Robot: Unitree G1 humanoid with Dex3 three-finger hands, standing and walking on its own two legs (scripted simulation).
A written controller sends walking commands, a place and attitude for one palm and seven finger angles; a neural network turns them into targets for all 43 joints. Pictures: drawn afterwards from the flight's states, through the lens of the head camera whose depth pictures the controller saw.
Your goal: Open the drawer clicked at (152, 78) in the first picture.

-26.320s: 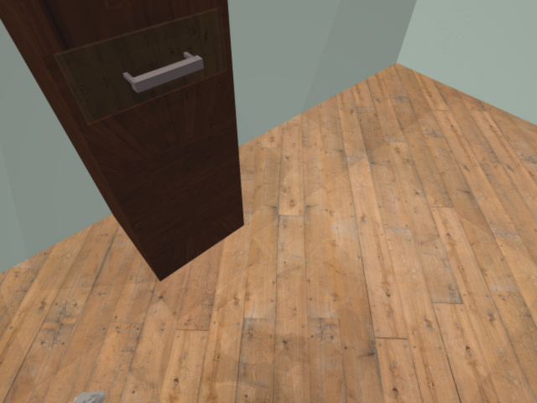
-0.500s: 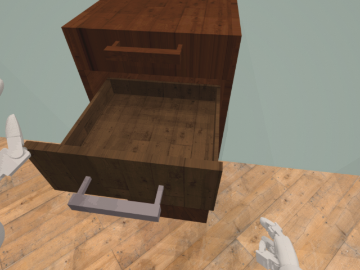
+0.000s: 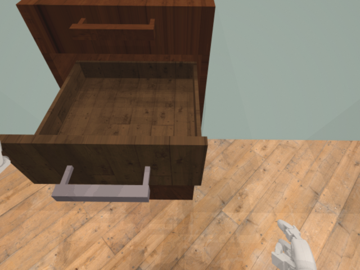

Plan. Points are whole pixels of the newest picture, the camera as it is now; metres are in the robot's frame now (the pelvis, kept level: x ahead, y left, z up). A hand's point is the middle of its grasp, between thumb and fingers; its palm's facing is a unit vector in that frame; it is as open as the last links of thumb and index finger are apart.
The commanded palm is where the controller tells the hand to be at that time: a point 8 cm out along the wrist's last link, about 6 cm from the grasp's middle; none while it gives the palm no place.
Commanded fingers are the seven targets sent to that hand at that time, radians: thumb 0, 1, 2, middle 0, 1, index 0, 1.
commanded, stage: step back with the hand held close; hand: left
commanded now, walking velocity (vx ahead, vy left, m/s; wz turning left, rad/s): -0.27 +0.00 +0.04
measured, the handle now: (105, 182) +0.27 +0.16 +0.09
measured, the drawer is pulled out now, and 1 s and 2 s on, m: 0.29 0.29 0.29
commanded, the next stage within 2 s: stop stepping back and stand still in 0.68 s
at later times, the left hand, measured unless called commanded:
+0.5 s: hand out of the picture +0.09 +0.23 +0.27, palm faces +0.58 -0.69 -0.44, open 7.4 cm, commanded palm +0.02 +0.28 +0.27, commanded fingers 0.00 0.90 0.90 -0.20 -0.30 -0.20 -0.30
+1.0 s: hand out of the picture -0.06 +0.24 +0.28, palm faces +0.59 -0.69 -0.42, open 7.4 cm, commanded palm -0.12 +0.28 +0.27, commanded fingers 0.00 0.90 0.90 -0.20 -0.30 -0.20 -0.30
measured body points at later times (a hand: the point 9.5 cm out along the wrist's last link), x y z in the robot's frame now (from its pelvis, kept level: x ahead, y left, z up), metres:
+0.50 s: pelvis -0.09 -0.01 -0.01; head -0.08 +0.01 +0.44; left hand +0.06 +0.27 +0.29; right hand +0.08 -0.24 -0.09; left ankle -0.06 +0.11 -0.74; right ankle -0.01 -0.13 -0.73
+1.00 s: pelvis -0.24 -0.01 +0.00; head -0.23 +0.02 +0.44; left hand -0.10 +0.28 +0.30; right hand -0.09 -0.24 -0.08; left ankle -0.17 +0.11 -0.74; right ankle -0.22 -0.12 -0.71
